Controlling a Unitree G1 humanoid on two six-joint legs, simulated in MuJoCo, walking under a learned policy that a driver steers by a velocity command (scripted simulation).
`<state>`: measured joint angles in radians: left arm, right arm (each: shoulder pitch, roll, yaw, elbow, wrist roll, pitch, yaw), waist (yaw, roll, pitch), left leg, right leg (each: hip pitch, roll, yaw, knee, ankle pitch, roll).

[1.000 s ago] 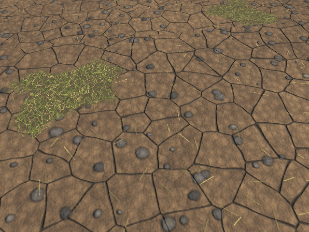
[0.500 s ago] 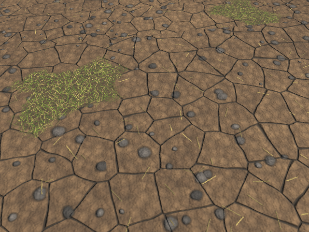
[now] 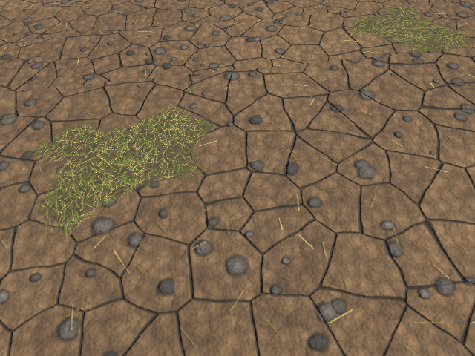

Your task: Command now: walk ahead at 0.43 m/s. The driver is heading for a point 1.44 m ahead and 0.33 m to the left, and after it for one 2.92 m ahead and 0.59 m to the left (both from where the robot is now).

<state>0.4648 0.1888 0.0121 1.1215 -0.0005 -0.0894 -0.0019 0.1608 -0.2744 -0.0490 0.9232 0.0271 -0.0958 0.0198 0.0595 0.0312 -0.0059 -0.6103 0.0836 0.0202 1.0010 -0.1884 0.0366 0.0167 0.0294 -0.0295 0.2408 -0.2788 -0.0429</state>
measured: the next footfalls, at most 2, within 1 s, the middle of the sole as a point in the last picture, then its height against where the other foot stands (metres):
left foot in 0.22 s outside the picture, level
right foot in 0.76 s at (302, 318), level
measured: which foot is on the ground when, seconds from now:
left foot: up 0.00-0.20, down 0.22-0.78, up 0.80-1.00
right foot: down 0.00-0.24, up 0.26-0.74, down 0.76-1.00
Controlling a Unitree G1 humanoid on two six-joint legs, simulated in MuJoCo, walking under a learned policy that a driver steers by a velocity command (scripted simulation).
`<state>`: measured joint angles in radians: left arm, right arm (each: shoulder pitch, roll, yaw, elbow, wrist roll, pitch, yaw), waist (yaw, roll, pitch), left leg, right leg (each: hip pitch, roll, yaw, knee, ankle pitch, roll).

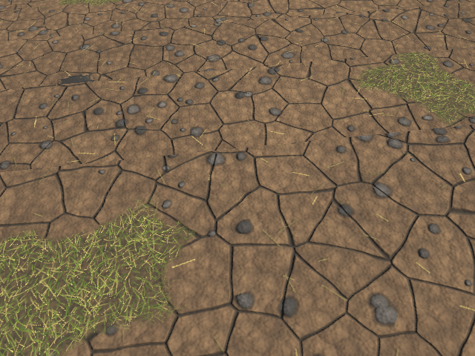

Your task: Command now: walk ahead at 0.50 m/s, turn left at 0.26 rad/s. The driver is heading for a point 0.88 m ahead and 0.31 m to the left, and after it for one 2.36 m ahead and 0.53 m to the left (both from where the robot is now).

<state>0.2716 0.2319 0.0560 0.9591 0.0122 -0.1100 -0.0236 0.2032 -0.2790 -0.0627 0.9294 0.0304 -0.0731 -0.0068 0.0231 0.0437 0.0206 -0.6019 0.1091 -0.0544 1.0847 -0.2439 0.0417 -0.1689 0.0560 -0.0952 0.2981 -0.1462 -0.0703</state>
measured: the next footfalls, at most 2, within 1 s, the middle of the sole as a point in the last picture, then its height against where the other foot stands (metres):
left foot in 0.32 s outside the picture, level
right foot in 0.82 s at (233, 292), level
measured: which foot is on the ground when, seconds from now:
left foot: up 0.00-0.30, down 0.32-0.82, up 0.84-1.00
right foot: down 0.00-0.34, up 0.36-0.80, down 0.82-1.00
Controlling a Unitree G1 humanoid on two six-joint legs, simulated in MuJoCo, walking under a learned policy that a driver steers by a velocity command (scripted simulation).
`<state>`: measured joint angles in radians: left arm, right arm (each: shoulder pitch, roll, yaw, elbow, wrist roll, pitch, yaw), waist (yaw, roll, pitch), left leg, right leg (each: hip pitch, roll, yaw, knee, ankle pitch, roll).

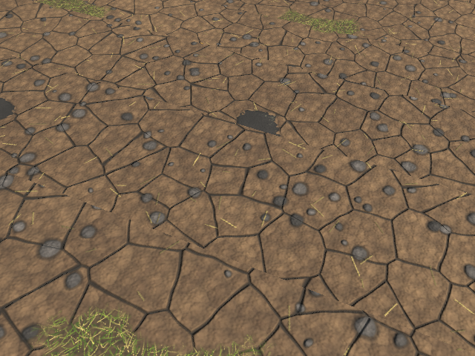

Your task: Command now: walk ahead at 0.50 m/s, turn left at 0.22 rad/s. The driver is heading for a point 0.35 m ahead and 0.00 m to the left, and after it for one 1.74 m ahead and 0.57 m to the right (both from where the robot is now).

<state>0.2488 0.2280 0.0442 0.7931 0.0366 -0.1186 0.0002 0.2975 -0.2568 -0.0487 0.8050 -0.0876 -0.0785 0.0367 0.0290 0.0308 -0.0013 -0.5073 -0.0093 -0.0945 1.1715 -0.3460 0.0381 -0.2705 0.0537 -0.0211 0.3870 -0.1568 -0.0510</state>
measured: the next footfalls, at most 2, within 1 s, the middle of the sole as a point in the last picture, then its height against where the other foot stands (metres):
left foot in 0.30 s outside the picture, level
right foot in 0.84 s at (304, 327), level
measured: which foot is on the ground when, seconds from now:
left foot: up 0.00-0.28, down 0.30-0.84, up 0.86-1.00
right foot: down 0.00-0.32, up 0.34-0.82, down 0.84-1.00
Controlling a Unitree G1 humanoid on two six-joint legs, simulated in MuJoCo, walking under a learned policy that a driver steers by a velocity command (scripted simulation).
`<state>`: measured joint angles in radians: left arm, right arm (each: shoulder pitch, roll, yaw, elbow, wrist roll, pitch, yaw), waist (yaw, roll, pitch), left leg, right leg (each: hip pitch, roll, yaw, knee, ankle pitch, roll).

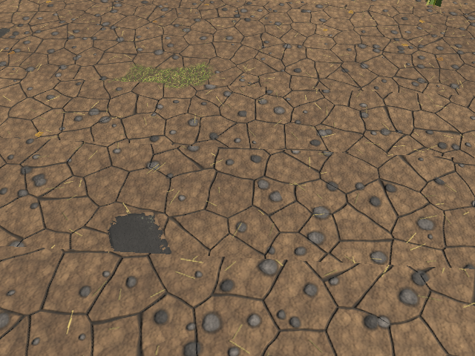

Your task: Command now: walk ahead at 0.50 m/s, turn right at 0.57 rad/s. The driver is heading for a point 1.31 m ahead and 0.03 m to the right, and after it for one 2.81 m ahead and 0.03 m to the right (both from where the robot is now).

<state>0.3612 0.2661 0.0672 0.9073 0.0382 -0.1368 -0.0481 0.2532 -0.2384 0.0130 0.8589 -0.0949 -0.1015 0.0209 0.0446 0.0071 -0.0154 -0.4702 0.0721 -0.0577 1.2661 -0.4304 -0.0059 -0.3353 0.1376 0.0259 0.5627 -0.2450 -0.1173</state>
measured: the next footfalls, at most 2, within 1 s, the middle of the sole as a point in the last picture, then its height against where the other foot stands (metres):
left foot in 0.36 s outside the picture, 0.17 m lower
right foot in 0.84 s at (288, 328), level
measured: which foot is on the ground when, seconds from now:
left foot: up 0.00-0.34, down 0.36-0.86, up 0.88-1.00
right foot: down 0.00-0.38, up 0.40-0.82, down 0.84-1.00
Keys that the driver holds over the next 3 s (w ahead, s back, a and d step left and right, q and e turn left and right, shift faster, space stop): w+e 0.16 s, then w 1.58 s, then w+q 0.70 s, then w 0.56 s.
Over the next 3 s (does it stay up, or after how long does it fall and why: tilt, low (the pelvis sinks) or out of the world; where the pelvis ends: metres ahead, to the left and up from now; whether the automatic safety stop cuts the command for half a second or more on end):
stays up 1.83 -0.11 -0.51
